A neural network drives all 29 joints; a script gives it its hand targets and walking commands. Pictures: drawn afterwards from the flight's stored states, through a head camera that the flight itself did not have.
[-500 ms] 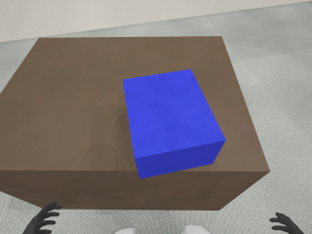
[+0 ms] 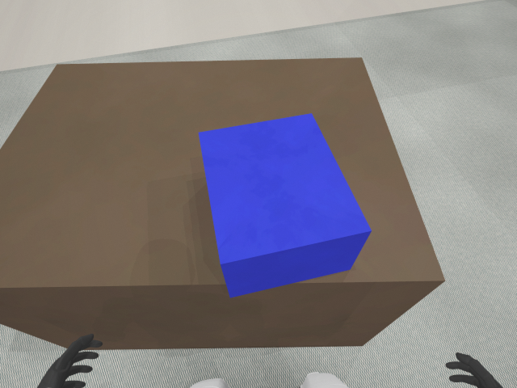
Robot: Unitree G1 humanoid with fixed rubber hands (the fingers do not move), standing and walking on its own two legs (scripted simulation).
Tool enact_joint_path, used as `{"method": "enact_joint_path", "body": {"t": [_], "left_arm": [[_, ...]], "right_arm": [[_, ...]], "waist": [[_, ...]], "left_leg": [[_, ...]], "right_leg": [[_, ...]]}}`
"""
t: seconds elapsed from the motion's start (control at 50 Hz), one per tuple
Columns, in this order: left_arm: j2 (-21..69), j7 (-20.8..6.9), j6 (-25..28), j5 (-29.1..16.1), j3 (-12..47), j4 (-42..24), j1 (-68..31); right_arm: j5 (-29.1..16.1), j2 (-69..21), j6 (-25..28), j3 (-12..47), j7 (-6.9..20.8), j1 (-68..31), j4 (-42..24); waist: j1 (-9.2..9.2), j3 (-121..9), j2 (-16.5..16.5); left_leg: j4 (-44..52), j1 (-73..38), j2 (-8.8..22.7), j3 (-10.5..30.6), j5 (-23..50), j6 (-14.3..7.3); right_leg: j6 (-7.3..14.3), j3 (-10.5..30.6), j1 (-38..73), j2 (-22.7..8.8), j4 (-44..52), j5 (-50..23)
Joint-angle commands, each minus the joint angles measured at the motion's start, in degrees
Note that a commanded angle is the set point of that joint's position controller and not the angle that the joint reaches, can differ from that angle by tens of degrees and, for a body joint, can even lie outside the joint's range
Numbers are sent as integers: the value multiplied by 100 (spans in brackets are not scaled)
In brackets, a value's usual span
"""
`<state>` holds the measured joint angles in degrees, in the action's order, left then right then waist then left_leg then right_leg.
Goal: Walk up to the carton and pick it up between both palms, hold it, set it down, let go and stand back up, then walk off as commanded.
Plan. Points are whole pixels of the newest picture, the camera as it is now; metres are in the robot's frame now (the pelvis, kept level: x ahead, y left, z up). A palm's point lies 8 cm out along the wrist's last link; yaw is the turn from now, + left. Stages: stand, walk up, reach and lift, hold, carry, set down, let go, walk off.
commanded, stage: walk up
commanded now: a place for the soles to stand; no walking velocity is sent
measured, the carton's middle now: (273, 200) +0.44 +0.00 -0.04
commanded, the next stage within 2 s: reach and lift in 1.18 s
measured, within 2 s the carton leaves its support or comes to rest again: neither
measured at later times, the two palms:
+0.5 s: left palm (64, 387) +0.12 +0.30 -0.06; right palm out of the picture +0.09 -0.33 -0.10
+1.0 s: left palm (72, 361) +0.15 +0.30 -0.05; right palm out of the picture +0.08 -0.32 -0.10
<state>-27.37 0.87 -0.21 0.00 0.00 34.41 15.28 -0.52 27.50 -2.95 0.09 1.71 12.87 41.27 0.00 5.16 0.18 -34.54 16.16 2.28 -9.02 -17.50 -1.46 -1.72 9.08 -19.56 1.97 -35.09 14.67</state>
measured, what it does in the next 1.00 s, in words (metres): stands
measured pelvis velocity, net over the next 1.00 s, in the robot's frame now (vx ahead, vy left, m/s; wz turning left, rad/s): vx -0.01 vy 0.00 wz -0.08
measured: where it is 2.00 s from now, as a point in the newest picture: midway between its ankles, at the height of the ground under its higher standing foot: outside the picture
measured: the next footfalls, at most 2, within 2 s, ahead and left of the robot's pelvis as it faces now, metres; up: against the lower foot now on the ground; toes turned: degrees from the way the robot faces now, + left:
none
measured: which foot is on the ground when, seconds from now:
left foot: down 0.00-1.00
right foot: down 0.00-1.00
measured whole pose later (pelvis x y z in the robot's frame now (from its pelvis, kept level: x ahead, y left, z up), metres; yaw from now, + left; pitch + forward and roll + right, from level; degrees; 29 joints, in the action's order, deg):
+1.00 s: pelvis -0.01 +0.00 +0.00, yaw -5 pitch -1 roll +1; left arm -26.2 0.5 -0.5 0.0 0.0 34.8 11.6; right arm -0.5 26.9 -1.7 0.1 1.7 11.2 41.9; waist 0.0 6.7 1.2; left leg -35.2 15.8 3.3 -12.0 -17.7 -1.5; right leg -0.2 8.2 -19.7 2.8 -37.8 16.4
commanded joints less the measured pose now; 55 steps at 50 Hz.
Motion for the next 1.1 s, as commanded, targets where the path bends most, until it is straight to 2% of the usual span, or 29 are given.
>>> {"method": "enact_joint_path", "body": {"t": [0.0,0.08,0.12,0.14,0.16,0.2,0.22,0.26,0.28,0.32,0.34,0.36,0.38,0.42,0.44,0.46,0.52,0.54,0.56,0.66,0.7,0.74,0.76,0.78,0.82,0.9,0.98,1.06,1.08], "left_arm": [[-1055,93,15,-36,-411,257,291],[-1275,116,61,9,-438,180,58],[-1387,140,55,19,-468,159,-59],[-1414,137,36,13,-486,154,-159],[-1356,136,35,-2,-494,119,-170],[-1318,103,9,7,-457,155,-195],[-1207,102,18,-4,-420,119,-236],[-1128,85,17,-75,-451,89,-70],[-1048,95,3,-58,-409,200,114],[-1079,97,-31,5,-464,212,284],[-1000,90,-33,12,-436,242,333],[-979,86,-14,-21,-427,252,272],[-1041,97,41,-10,-439,213,251],[-1385,114,133,36,-464,142,-108],[-1436,107,135,23,-482,163,-262],[-1346,114,148,29,-466,124,-310],[-1098,96,84,10,-403,93,-463],[-1046,85,81,-24,-399,82,-466],[-1011,67,90,-38,-383,101,-474],[-1077,50,84,-102,-378,232,-380],[-977,38,58,-81,-362,247,-405],[-1022,40,55,-64,-360,265,-442],[-1058,44,52,-45,-375,260,-442],[-1088,46,59,-56,-352,242,-496],[-1119,58,64,-73,-368,240,-496],[-1068,43,68,-22,-371,179,-644],[-1040,32,63,-94,-393,222,-567],[-1150,38,74,-54,-379,210,-673],[-1048,31,77,-46,-394,191,-631]], "right_arm": [[-2,1173,152,-605,10,-550,-349],[-36,1125,90,-596,29,-306,-313],[-42,1020,67,-595,43,-283,-315],[-37,1007,63,-611,26,-137,-292],[-28,1028,57,-613,-2,-88,-279],[47,1070,89,-616,-19,-130,-254],[36,1132,106,-632,-12,-71,-252],[7,1259,151,-674,6,-197,-267],[43,1306,160,-659,-4,-411,-287],[40,1181,162,-614,-26,-631,-415],[71,1103,147,-587,-14,-714,-440],[30,1064,156,-572,0,-640,-387],[-9,990,140,-560,26,-464,-396],[-29,919,152,-499,50,-153,-295],[-69,892,133,-493,32,-78,-254],[-23,912,110,-546,14,-158,-292],[-13,896,123,-535,-15,-103,-135],[15,977,167,-576,-20,-107,-94],[17,1040,197,-550,-30,-143,-99],[-23,1098,288,-542,-37,-234,-109],[-37,1048,278,-505,-24,-288,-105],[-41,1009,253,-516,-18,-217,-116],[-58,1022,251,-506,-19,-288,-125],[-45,1004,241,-534,-20,-166,-164],[-43,1062,230,-526,-27,-198,-103],[-28,998,229,-521,-25,-112,-108],[-26,1066,264,-548,-11,-232,-121],[-58,1019,246,-527,-11,-160,-99],[-22,949,245,-532,-7,-159,-112]], "waist": [[-37,-388,606],[171,-487,63],[190,-468,-441],[185,-387,-482],[239,-425,-527],[252,-192,-214],[237,-256,-232],[95,-333,170],[0,-401,583],[-39,-395,698],[-97,-188,735],[-72,-78,802],[-20,-368,445],[200,-501,-199],[287,-623,-605],[231,-562,-815],[187,-464,-826],[157,-420,-600],[159,-481,-583],[93,-782,-128],[81,-620,-121],[109,-640,-322],[154,-751,-217],[194,-776,-473],[167,-657,-311],[193,-671,-589],[147,-622,-343],[208,-641,-568],[165,-659,-365]], "left_leg": [[1117,-256,1507,869,523,-761],[184,-774,776,566,479,-355],[-92,-859,472,729,280,-240],[-145,-873,393,703,133,-182],[-57,-870,461,808,8,-248],[273,-924,587,902,-108,-289],[557,-920,721,1086,-187,-337],[1226,-428,1280,1196,-57,-596],[1426,-237,1553,1235,3,-749],[1488,172,1813,1101,4,-970],[1392,291,1742,946,278,-954],[1201,198,1611,838,636,-851],[844,-98,1467,742,716,-654],[-383,-384,571,465,786,-145],[-327,-557,251,617,56,-25],[-149,-729,257,736,-320,-3],[338,-1014,362,866,-294,-81],[512,-1060,496,976,-34,-136],[621,-1140,698,987,265,-150],[763,-998,1013,929,803,-327],[951,-757,1094,964,453,-410],[789,-787,1032,861,480,-379],[711,-845,988,841,384,-394],[615,-945,912,848,499,-355],[595,-870,832,792,248,-303],[502,-1074,705,782,145,-240],[815,-824,957,925,73,-340],[524,-1044,751,799,134,-245],[485,-1151,695,796,175,-233]], "right_leg": [[154,-480,156,-99,-454,-82],[430,557,-263,-472,345,-1358],[671,1232,-559,-701,705,-1163],[743,1407,-657,-819,807,-1157],[760,1424,-737,-843,821,-1020],[644,1361,-1038,-736,834,-659],[586,1071,-996,-591,657,-458],[300,185,-361,-158,-134,-382],[207,-352,-41,20,-593,-104],[163,-615,211,33,-1099,689],[146,-677,246,-5,-1055,668],[186,-473,242,-138,-765,375],[281,-204,297,-213,-159,-29],[708,1376,58,-1021,954,-1268],[925,1734,-39,-1100,1100,-1250],[1028,1820,-268,-1101,1088,-1187],[837,1500,-694,-896,1152,-500],[701,1315,-710,-783,1046,-450],[598,996,-647,-660,936,-627],[449,574,-41,-463,340,-1140],[392,318,8,-315,261,-834],[438,393,7,-375,349,-915],[470,565,-100,-396,408,-837],[474,630,-156,-485,516,-799],[509,787,-259,-497,623,-743],[620,1034,-504,-630,899,-628],[463,605,-246,-389,573,-440],[565,902,-451,-541,789,-756],[564,973,-524,-548,797,-701]]}}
